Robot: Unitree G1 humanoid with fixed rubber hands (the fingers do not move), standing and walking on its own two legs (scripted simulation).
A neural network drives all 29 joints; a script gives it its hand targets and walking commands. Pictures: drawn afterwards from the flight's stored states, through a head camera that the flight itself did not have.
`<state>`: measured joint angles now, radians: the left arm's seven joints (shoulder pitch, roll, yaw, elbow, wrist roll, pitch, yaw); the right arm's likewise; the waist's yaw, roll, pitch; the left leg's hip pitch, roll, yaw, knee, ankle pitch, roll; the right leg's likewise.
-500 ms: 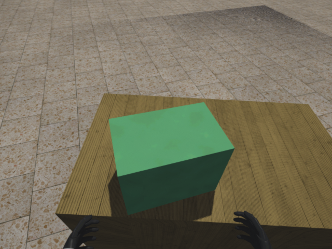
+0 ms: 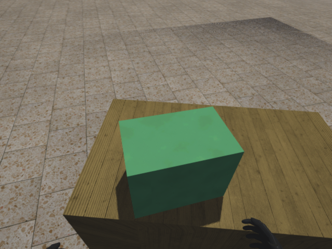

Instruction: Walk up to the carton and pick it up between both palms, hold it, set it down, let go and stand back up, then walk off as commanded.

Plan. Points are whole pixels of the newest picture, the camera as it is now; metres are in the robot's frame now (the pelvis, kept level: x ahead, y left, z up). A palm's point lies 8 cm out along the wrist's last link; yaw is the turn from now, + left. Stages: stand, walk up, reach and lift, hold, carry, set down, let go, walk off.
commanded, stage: stand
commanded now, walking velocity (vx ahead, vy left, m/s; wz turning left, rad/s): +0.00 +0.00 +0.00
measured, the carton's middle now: (174, 161) +0.39 +0.00 -0.01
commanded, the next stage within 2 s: walk off in 1.20 s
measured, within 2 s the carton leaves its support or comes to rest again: neither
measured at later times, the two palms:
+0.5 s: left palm out of the picture +0.08 +0.30 -0.09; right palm out of the picture +0.17 -0.24 -0.05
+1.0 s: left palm out of the picture +0.07 +0.30 -0.09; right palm out of the picture +0.17 -0.24 -0.05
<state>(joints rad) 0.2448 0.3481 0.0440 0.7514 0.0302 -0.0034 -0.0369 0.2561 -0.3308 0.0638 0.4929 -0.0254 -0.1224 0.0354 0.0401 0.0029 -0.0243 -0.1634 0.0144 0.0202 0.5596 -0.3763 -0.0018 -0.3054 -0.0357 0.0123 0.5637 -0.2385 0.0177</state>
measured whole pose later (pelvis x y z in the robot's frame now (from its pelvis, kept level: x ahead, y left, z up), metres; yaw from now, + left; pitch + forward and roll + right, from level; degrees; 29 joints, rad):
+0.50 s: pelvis -0.01 +0.01 +0.00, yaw -1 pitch -2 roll +0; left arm 0.22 0.36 0.01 0.86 0.02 -0.01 -0.03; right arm 0.18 -0.33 0.07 0.56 -0.01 -0.11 0.03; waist 0.03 0.01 -0.01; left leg -0.13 0.00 0.05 0.52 -0.35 0.01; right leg -0.29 -0.04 0.04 0.54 -0.21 0.03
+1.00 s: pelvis -0.02 +0.00 +0.01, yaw -2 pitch -3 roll +1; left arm 0.20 0.37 0.01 0.94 0.01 -0.01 -0.03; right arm 0.12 -0.32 0.08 0.64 -0.01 -0.12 0.04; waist 0.04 0.00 0.00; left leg -0.10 0.01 0.06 0.46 -0.31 0.00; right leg -0.26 -0.04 0.05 0.47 -0.17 0.03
